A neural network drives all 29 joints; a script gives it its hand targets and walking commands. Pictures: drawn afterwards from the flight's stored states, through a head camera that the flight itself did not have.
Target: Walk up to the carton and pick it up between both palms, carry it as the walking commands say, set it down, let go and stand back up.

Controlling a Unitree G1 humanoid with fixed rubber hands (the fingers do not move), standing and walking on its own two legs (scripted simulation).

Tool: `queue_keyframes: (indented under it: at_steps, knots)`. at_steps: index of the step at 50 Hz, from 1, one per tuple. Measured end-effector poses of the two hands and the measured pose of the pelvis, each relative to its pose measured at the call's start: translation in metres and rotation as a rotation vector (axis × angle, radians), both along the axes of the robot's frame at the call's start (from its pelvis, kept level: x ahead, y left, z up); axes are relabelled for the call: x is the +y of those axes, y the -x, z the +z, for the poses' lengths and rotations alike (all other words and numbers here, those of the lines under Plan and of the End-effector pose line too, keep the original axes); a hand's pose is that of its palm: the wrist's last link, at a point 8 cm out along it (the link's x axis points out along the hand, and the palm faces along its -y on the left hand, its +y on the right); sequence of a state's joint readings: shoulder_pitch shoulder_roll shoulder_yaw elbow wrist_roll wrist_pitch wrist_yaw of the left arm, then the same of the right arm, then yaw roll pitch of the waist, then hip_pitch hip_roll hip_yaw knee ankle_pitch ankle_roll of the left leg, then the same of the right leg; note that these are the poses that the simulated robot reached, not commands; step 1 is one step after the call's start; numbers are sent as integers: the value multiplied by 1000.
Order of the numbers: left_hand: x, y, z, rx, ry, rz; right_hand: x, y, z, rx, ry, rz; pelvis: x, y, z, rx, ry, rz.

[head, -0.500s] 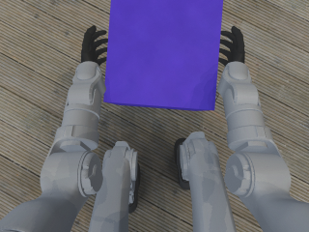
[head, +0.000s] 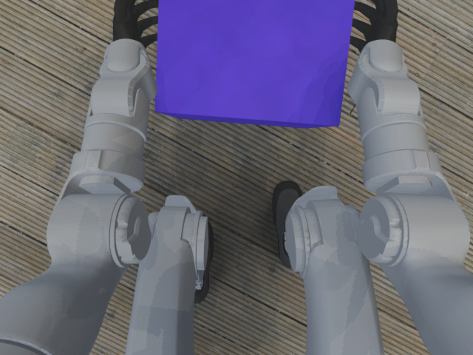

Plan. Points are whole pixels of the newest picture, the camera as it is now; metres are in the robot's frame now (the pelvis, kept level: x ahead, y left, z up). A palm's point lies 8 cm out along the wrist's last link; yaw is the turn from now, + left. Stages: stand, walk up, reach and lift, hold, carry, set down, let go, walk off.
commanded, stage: set down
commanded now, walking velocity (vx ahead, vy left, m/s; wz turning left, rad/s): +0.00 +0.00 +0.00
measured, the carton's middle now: (251, 32) +0.57 -0.06 -0.22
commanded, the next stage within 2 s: none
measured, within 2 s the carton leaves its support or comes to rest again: rests again in 0.98 s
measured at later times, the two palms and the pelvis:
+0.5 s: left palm (143, 51) +0.55 +0.11 -0.19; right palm (363, 44) +0.52 -0.22 -0.18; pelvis +0.00 +0.00 -0.03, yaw +0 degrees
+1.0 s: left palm (147, 58) +0.54 +0.12 -0.21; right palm (359, 50) +0.52 -0.22 -0.20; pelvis +0.00 +0.01 -0.04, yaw +0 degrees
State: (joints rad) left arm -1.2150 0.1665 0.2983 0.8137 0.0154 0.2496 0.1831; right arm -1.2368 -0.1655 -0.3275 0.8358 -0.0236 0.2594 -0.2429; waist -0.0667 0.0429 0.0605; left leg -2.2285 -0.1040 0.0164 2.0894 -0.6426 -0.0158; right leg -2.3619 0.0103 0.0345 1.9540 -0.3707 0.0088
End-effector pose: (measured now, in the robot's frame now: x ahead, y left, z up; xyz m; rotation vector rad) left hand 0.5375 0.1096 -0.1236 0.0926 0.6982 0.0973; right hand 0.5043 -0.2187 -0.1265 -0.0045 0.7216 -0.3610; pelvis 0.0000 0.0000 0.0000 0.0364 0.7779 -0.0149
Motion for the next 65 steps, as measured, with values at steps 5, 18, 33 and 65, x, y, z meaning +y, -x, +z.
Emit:
queue_keyframes:
  at_steps: [5, 18, 33, 65]
  knots:
    - [-1, -3, -21, 25, -18, -16, -2, -4, -20, 32, 14, 26, 0, -1, -9, -6, 2, 1]
    - [-2, -6, -56, 48, 19, -62, -8, -15, -42, 52, 24, 50, 0, -3, -23, -51, 14, 20]
    - [5, -5, -78, 63, 30, -74, -5, -15, -61, 76, 5, 84, 7, 0, -34, -118, 40, 33]
    - [4, -4, -90, 75, 39, -111, -9, -13, -77, 88, -2, 92, 4, 2, -43, -179, 35, 34]
